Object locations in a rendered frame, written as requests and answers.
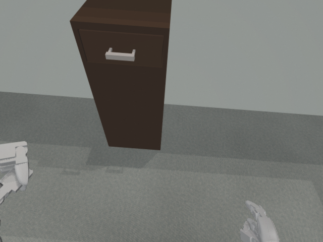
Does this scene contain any handle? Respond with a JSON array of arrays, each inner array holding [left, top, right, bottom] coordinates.
[[105, 48, 136, 61]]

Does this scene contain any drawer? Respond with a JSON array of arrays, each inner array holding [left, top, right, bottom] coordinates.
[[79, 29, 164, 67]]

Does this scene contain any cabinet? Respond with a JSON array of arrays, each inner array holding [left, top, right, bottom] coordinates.
[[70, 0, 172, 150]]

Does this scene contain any robot left hand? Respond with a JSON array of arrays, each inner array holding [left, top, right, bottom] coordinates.
[[0, 141, 33, 205]]

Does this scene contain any robot right hand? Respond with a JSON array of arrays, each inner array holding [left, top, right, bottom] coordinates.
[[240, 200, 280, 242]]

